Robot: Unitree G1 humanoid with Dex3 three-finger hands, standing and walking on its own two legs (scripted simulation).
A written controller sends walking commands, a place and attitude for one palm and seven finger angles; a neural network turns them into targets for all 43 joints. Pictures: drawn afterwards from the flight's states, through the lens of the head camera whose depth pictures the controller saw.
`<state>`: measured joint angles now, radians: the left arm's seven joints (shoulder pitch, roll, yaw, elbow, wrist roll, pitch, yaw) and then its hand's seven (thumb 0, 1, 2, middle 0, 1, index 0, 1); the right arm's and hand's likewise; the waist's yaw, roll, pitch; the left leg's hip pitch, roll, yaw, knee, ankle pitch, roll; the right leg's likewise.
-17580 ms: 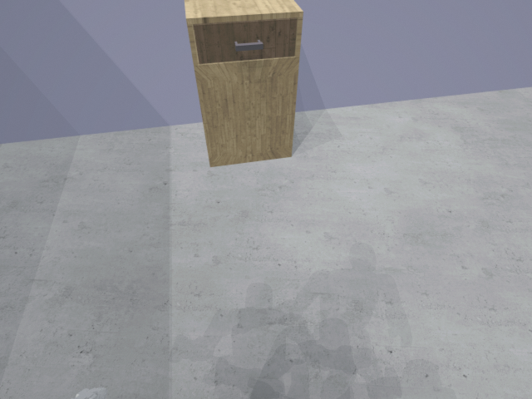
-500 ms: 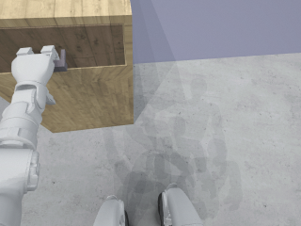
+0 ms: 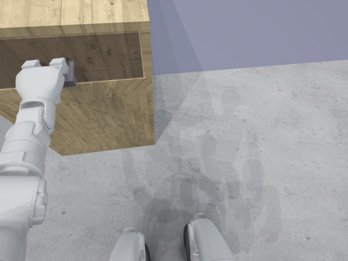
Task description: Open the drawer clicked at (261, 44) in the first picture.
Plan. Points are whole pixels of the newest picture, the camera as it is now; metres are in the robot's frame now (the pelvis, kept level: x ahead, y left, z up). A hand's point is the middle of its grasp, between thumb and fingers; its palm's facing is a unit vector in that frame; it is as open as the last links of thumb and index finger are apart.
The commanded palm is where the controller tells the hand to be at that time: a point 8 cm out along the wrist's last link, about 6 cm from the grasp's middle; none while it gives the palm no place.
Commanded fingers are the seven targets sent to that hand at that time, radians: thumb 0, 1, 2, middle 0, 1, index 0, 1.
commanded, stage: pull the drawer open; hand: left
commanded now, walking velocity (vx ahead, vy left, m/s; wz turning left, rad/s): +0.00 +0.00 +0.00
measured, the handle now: (49, 74) +0.55 +0.25 +0.00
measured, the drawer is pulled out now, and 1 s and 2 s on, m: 0.00 0.10 0.21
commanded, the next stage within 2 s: none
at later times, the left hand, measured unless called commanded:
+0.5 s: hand (52, 110) +0.47 +0.24 -0.02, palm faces -0.06 -0.06 -1.00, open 5.4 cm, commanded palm +0.44 +0.24 +0.03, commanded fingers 0.00 0.90 0.90 -0.40 -1.35 -0.40 -1.35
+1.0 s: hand (51, 136) +0.41 +0.24 -0.02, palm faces -0.04 -0.04 -1.00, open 5.4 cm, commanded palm +0.37 +0.24 +0.03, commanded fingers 0.00 0.90 0.90 -0.40 -1.35 -0.40 -1.35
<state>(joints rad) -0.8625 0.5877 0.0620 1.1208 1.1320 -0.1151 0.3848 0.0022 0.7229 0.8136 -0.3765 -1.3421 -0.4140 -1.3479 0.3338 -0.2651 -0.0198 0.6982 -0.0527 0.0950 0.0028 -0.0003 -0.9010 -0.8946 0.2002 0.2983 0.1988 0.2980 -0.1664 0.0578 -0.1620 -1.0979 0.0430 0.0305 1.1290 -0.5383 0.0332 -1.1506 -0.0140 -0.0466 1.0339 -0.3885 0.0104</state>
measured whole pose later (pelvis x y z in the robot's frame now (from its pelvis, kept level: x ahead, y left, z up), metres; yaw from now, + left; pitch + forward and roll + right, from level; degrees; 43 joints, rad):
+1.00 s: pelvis +0.02 +0.00 +0.02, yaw +0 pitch +22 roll -1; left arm -0.39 0.40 0.01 0.79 1.13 -0.09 0.51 0.00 0.74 0.83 -0.32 -1.35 -0.42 -1.35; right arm 0.24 -0.25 -0.06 0.67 -0.04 0.13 0.02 0.00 -0.90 -0.89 0.20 0.30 0.20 0.30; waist -0.05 0.04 -0.18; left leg -0.86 0.03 0.06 1.01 -0.54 0.03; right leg -0.94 -0.02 -0.02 0.96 -0.40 0.01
